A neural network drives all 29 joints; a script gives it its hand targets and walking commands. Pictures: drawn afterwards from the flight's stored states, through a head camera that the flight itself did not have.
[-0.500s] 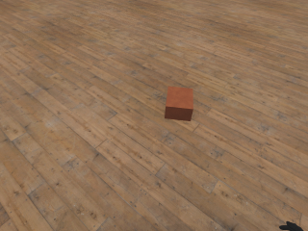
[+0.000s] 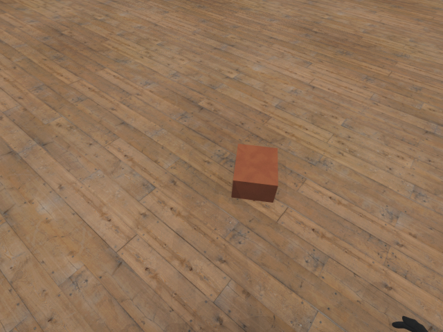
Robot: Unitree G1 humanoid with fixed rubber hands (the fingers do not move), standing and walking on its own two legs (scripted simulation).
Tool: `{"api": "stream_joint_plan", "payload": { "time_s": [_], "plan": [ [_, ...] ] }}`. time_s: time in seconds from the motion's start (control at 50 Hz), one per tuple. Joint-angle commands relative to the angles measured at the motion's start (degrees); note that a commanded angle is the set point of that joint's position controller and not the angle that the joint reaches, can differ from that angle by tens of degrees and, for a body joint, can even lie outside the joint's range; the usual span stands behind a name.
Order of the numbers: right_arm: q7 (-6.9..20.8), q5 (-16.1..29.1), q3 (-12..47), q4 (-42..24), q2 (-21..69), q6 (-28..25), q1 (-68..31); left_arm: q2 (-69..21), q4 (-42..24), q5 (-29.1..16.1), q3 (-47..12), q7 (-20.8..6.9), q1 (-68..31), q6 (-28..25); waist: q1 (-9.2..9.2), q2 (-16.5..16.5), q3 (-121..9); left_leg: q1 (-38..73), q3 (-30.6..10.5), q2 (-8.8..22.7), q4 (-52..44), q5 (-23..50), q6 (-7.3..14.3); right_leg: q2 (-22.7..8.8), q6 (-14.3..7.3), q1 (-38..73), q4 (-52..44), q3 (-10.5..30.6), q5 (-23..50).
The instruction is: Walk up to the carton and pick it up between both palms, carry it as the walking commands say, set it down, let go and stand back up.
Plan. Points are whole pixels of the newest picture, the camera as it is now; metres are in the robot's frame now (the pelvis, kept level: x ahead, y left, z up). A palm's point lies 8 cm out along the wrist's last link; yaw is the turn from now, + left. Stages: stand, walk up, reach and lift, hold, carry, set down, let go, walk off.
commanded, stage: walk up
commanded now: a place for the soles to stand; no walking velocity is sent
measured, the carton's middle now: (254, 172) +1.07 -0.10 -0.67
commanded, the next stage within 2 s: none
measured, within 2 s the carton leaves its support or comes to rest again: neither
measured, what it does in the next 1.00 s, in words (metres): walks ahead: right foot, then left foot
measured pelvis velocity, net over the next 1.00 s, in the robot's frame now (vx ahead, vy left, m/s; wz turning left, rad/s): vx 0.44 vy -0.08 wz -0.02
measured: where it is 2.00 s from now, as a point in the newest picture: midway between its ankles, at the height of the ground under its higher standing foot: (252, 259)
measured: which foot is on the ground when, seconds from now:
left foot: down 0.00-0.32, up 0.34-0.54, down 0.56-0.88, up 0.90-1.00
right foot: up 0.00-0.28, down 0.30-0.56, up 0.58-0.84, down 0.86-1.00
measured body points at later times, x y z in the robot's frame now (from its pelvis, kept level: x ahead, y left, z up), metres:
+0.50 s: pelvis +0.23 -0.04 +0.01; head +0.25 -0.03 +0.46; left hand +0.33 +0.32 -0.07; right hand +0.34 -0.37 -0.08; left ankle +0.27 +0.09 -0.68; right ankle +0.26 -0.16 -0.71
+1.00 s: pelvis +0.44 -0.08 +0.00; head +0.45 -0.08 +0.45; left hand +0.55 +0.28 -0.07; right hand +0.51 -0.43 -0.08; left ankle +0.43 +0.06 -0.67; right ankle +0.47 -0.20 -0.71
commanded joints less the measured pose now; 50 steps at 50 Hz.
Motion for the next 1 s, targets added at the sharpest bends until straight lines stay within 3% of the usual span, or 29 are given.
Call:
{"api": "stream_joint_plan", "payload": {
  "time_s": [0.0,0.04,0.06,0.12,0.16,0.2,0.24,0.26,0.28,0.3,0.32,0.36,0.4,0.48,0.52,0.54,0.56,0.58,0.62,0.68,0.76,0.8,0.82,0.84,0.86,0.88,0.9,0.92,0.98],
  "plan": [
    [-1.89,1.08,-5.58,-1.7,-18.66,-0.04,12.5,9.88,-6.58,0.76,1.16,0.6,-8.92,-0.46,-9.12,5.73,-2.47,30.64,-35.96,22.77,-19.28,-15.91,15.4,-2.21,-0.31,-33.54,19.03,7.84,-0.02],
    [-1.67,0.94,-5.1,-2.15,-15.78,0.62,6.24,9.31,-3.54,0.25,0.72,0.26,-4.53,-0.42,-5.82,3.32,-0.5,23.67,-24.98,18.8,-18.8,-11.46,14.59,-3.06,1.0,-27.52,12.96,6.64,-1.4],
    [-1.56,0.58,-4.97,-2.62,-15.09,0.81,5.05,8.64,-2.81,0.35,0.83,-0.14,-3.1,-0.47,-5.2,5.72,0.91,19.98,-19.69,15.81,-18.47,-9.15,13.49,-3.06,1.47,-24.38,9.43,5.0,-0.95],
    [-0.93,0.38,-4.87,-3.16,-15.7,0.71,6.31,6.91,-3.25,0.53,1.01,-0.8,-5.5,-0.61,-6.27,10.51,1.96,14.5,-13.62,14.17,-17.56,0.8,12.85,-2.9,1.74,-18.54,2.31,1.83,5.81],
    [-0.61,0.49,-4.53,-3.99,-15.06,0.78,4.19,5.93,-3.48,0.46,1.18,-1.28,-6.17,-0.73,-5.35,11.35,1.08,11.76,-9.32,12.1,-16.22,3.21,11.39,-1.58,1.13,-12.32,-4.17,0.0,12.24],
    [-0.36,0.86,-4.3,-4.35,-14.59,1.08,3.53,5.41,-2.75,0.79,1.73,-1.66,-5.61,-0.78,-3.85,9.77,-0.66,7.33,-6.71,10.51,-12.96,2.37,9.46,0.88,0.41,-2.67,-9.06,-2.53,18.54],
    [-0.44,1.21,-3.46,-4.61,-12.99,1.23,4.75,7.22,-2.45,1.45,2.97,-1.46,-4.48,-0.75,-1.68,5.04,-2.82,2.21,-4.22,8.81,-4.5,5.56,6.96,3.51,-1.25,7.18,-9.9,-3.49,16.07],
    [-0.65,1.23,-2.92,-5.32,-11.78,1.11,5.11,9.1,-1.96,1.51,3.9,-1.06,-0.96,-0.73,0.9,-0.63,-4.8,-2.48,-2.67,6.75,4.68,6.45,4.9,2.86,-3.3,14.21,-12.23,-0.08,10.24],
    [-0.77,1.27,-2.12,-6.7,-8.98,1.0,5.64,13.61,-1.13,1.7,5.46,-0.39,5.53,-0.92,4.71,-13.88,-8.44,-12.84,0.62,1.44,23.52,1.33,1.77,-7.38,-7.91,23.72,-19.79,17.4,-2.95],
    [-1.2,1.36,-1.93,-7.18,-9.4,1.29,5.35,17.13,-2.25,1.09,5.62,0.24,8.17,-0.89,5.08,-16.28,-9.88,-19.85,-1.84,-3.19,32.74,-18.21,0.82,-18.73,-13.87,26.71,-29.04,39.4,-11.5],
    [-1.89,0.44,-3.08,-6.0,-13.82,2.04,2.24,16.53,-2.31,0.35,5.18,0.39,5.83,-0.64,4.39,-7.51,-4.68,-20.94,-6.72,-0.49,35.41,-18.35,1.08,-19.44,-16.2,22.55,-30.3,41.09,-13.97],
    [-1.79,0.75,-2.57,-3.99,-13.02,1.55,5.11,13.1,-4.01,-0.05,4.57,0.87,-1.61,-0.44,0.45,-5.02,-0.48,-18.57,-7.89,3.27,30.34,-13.3,0.93,-16.16,-15.48,13.86,-27.51,31.63,-3.36],
    [-1.36,1.45,-2.58,-1.87,-11.91,1.16,8.76,11.21,-5.2,0.15,3.62,0.75,-5.58,-0.23,-2.58,-7.36,2.19,-9.53,-5.47,4.45,19.67,-14.48,-0.15,-12.93,-14.5,2.75,-25.69,19.05,8.05],
    [-0.25,0.88,-2.8,-0.52,-9.4,1.07,10.16,11.14,-5.61,0.62,2.68,-0.33,-5.77,-0.15,-4.37,-9.97,0.6,6.79,0.63,0.98,3.14,-7.35,-0.47,-9.41,-12.56,-7.28,-23.58,11.24,6.81],
    [-0.89,0.16,-4.32,2.26,-11.97,0.42,16.45,6.55,-7.33,0.59,0.56,-0.51,-7.92,0.33,-8.89,1.93,-3.47,23.57,-0.36,-0.35,-5.57,-4.29,1.13,-4.58,-8.04,-18.2,-9.15,5.38,-2.64],
    [-1.61,-0.86,-5.61,2.48,-16.05,0.21,19.82,2.48,-8.64,0.3,-0.63,-0.51,-8.76,0.46,-11.37,16.36,-3.79,28.78,-18.16,10.84,-16.45,-19.5,5.7,0.58,-4.25,-28.48,6.01,-0.61,-7.35],
    [-2.17,-0.95,-6.29,-0.41,-20.07,-0.06,17.77,3.53,-9.81,0.56,-0.12,-0.16,-10.34,0.84,-10.86,18.05,-1.2,25.95,-40.78,23.23,-26.33,-35.91,12.69,2.26,-1.31,-34.51,16.13,2.64,-4.11],
    [-2.61,0.08,-6.04,-2.2,-19.62,0.1,12.51,8.55,-8.29,1.22,1.12,0.04,-9.19,0.99,-8.37,7.65,1.72,22.12,-40.78,24.54,-26.4,-38.33,14.46,-1.36,-0.54,-32.93,18.28,7.49,0.1],
    [-2.53,0.23,-5.32,-2.67,-17.46,0.23,7.94,9.64,-5.72,1.39,1.51,-0.27,-5.18,0.71,-5.57,4.24,2.37,20.66,-33.03,21.84,-21.87,-28.09,15.47,-2.41,0.5,-30.27,14.04,6.92,-0.78],
    [-1.73,-0.32,-5.53,-2.86,-17.1,0.97,7.6,8.9,-3.37,1.25,1.99,-0.97,-3.49,0.55,-5.35,9.24,2.23,12.36,-19.99,15.58,-18.78,-21.78,12.99,-1.5,1.39,-19.83,6.06,3.36,-2.78],
    [-1.09,-0.18,-4.66,-3.62,-16.07,1.29,5.18,5.81,-3.26,0.85,1.89,-1.49,-3.54,0.39,-4.48,12.25,0.98,6.69,-10.41,11.48,-15.71,-13.47,10.19,0.57,0.8,-8.23,-5.38,-1.14,11.21],
    [-0.91,0.11,-3.83,-3.93,-14.37,1.75,4.78,6.47,-2.33,1.43,2.72,-1.26,-1.07,0.01,-1.73,7.59,-1.11,1.69,-6.77,9.46,-7.5,-9.55,7.88,4.03,0.06,2.97,-9.91,-3.78,13.09],
    [-1.02,0.17,-3.08,-4.14,-12.52,1.74,6.43,8.08,-2.05,1.72,3.61,-0.84,0.62,-0.16,-0.17,2.27,-2.94,-2.39,-4.39,7.82,0.73,-6.44,6.16,4.87,-1.12,9.64,-11.29,-2.39,9.65],
    [-1.2,0.47,-2.1,-5.55,-9.66,1.45,6.61,12.22,-1.51,2.14,5.13,-0.14,5.37,-0.36,3.23,-10.29,-4.88,-11.26,0.18,3.25,17.79,-4.68,2.72,-2.62,-4.83,17.23,-18.63,11.9,-3.73],
    [-1.65,0.96,-1.47,-7.05,-8.01,1.47,4.45,17.01,-2.51,1.82,5.63,0.45,8.05,-0.55,4.54,-19.55,-4.71,-22.35,0.25,-2.22,30.47,-19.19,0.62,-15.53,-12.21,20.86,-28.93,36.31,-14.05],
    [-2.38,0.52,-2.58,-5.91,-12.21,2.24,2.32,16.85,-3.05,1.31,5.24,0.55,6.36,-0.17,3.64,-9.8,-1.72,-22.86,-6.91,-0.58,33.45,-20.74,0.64,-18.66,-15.58,18.2,-30.38,40.43,-14.85],
    [-2.43,0.28,-2.78,-4.67,-13.79,2.37,4.16,14.97,-3.99,0.61,4.82,0.61,3.18,0.04,1.56,-4.68,0.28,-21.18,-7.48,2.04,32.02,-16.26,0.52,-17.54,-16.3,14.79,-29.31,37.54,-11.32],
    [-2.23,0.51,-2.48,-3.78,-12.87,2.02,5.8,13.56,-4.38,0.27,4.75,0.96,0.4,0.06,0.0,-4.57,0.92,-19.26,-8.01,3.66,27.6,-13.71,0.59,-15.42,-15.35,12.1,-27.44,31.85,-5.76],
    [-1.57,1.15,-2.42,-1.26,-11.05,1.0,9.49,11.98,-5.18,0.64,3.83,0.64,-2.08,0.31,-2.09,-9.28,3.14,-7.48,-3.2,3.13,13.94,-16.11,-0.41,-12.45,-14.85,1.13,-23.18,17.82,13.95]
  ]
}}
